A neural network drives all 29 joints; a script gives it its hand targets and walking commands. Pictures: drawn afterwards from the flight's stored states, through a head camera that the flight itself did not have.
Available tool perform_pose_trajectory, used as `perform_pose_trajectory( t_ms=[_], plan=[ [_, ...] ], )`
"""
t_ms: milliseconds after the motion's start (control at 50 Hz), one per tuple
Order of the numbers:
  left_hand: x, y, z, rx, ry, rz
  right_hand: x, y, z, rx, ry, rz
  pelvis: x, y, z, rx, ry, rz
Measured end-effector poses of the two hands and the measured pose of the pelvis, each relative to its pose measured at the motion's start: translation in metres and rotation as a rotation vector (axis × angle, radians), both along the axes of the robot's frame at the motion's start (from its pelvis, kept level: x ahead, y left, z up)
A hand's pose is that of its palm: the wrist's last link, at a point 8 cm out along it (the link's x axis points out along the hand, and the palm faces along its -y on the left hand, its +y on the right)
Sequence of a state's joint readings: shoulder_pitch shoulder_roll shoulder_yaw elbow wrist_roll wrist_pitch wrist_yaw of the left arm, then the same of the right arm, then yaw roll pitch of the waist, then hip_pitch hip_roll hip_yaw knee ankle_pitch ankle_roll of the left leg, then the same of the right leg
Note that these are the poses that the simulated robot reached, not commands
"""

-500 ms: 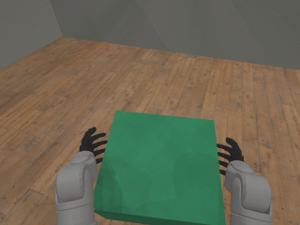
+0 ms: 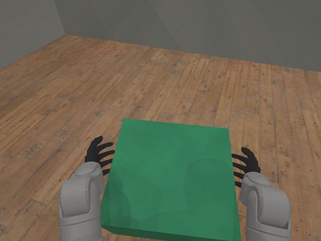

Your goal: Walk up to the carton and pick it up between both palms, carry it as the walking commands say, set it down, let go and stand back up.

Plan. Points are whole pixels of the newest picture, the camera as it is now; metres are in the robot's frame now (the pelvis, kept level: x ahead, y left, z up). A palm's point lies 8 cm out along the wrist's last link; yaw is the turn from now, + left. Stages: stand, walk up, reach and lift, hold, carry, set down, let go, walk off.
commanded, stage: carry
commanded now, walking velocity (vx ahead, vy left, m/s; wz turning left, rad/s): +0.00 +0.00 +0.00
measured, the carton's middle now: (169, 183) +0.30 +0.01 -0.02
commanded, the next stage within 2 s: hold in 0.66 s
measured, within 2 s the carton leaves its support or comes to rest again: neither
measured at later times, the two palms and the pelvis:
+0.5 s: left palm (92, 170) +0.27 +0.18 +0.09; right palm (248, 181) +0.27 -0.17 +0.07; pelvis +0.00 +0.00 +0.00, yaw +0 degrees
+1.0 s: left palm (93, 170) +0.27 +0.18 +0.08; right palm (246, 177) +0.28 -0.17 +0.06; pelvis +0.01 -0.01 +0.02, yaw +2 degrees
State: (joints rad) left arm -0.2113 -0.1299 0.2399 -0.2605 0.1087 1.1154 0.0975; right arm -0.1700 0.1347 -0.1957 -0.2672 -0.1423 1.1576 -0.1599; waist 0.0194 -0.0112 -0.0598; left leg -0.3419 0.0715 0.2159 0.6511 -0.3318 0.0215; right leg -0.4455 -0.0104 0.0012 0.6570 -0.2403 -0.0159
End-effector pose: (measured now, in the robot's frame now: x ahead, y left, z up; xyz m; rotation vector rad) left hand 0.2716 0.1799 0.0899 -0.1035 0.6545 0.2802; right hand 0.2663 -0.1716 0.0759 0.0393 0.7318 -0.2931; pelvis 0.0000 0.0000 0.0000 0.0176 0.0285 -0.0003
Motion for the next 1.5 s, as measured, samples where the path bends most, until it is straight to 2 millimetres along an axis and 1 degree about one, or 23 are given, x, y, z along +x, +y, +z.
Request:
perform_pose_trajectory(
  t_ms=[200,360,660,720,780,820,920,960,1140,1280,1360,1500],
  plan=[
    [-0.003,0.000,0.002,0.003,-0.018,-0.001,-0.002,-0.001,0.002,0.002,-0.021,0.004,-0.002,-0.001,0.000,0.001,-0.003,0.000],
    [-0.004,0.001,-0.002,0.008,-0.007,-0.006,-0.003,0.001,-0.004,0.003,-0.010,0.010,-0.004,0.000,0.000,-0.001,-0.003,0.000],
    [-0.002,0.006,-0.006,0.012,-0.021,-0.013,0.000,0.005,-0.006,-0.002,-0.025,0.020,-0.002,0.004,0.000,-0.006,0.003,0.000],
    [0.003,0.007,-0.023,0.061,-0.011,-0.040,0.005,0.007,-0.025,-0.024,-0.015,0.056,-0.002,0.004,0.006,-0.006,-0.053,0.015],
    [0.001,0.009,-0.032,0.075,-0.016,-0.044,0.005,0.008,-0.031,-0.041,-0.024,0.070,0.000,0.003,0.010,-0.005,-0.077,0.030],
    [-0.001,0.009,-0.030,0.083,-0.033,-0.047,0.008,0.007,-0.028,-0.038,-0.045,0.075,0.001,0.002,0.013,-0.004,-0.084,0.032],
    [0.001,0.006,-0.012,0.103,-0.090,-0.043,0.011,0.005,-0.015,-0.032,-0.105,0.083,0.004,-0.002,0.018,0.002,-0.118,0.032],
    [0.000,0.005,-0.007,0.110,-0.098,-0.043,0.011,0.003,-0.012,-0.028,-0.116,0.085,0.005,-0.004,0.019,0.005,-0.132,0.032],
    [0.003,0.003,-0.012,0.081,-0.066,-0.030,0.014,0.001,-0.017,-0.017,-0.091,0.096,0.004,-0.011,0.019,0.010,-0.146,0.030],
    [0.014,0.003,-0.010,0.076,-0.078,-0.034,0.023,0.002,-0.014,-0.034,-0.100,0.080,0.008,-0.011,0.020,0.008,-0.140,0.030],
    [0.014,0.005,-0.016,0.072,-0.061,-0.035,0.024,0.004,-0.019,-0.036,-0.087,0.084,0.009,-0.010,0.020,0.007,-0.137,0.030],
    [0.013,0.009,-0.033,0.079,-0.019,-0.030,0.025,0.007,-0.037,-0.029,-0.048,0.103,0.011,-0.010,0.020,0.006,-0.135,0.030]
  ],
)
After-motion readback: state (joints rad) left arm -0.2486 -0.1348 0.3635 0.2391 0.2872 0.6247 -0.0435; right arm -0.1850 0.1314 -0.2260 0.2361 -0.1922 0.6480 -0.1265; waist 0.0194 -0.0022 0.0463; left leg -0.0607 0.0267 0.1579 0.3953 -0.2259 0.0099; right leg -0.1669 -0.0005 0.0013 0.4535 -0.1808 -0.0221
